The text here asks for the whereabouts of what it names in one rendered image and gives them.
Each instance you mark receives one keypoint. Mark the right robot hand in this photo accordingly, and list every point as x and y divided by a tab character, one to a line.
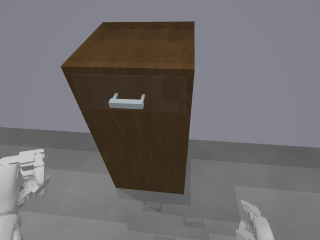
258	229

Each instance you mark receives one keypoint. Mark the left robot hand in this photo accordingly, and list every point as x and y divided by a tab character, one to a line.
33	172

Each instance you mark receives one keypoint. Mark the drawer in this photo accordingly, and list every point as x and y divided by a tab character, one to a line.
162	93

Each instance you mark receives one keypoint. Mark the cabinet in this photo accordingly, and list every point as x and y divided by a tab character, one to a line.
142	150

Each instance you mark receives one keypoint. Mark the left robot forearm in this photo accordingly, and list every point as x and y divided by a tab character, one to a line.
9	226

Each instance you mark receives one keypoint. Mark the handle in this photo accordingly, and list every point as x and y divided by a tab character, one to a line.
126	103

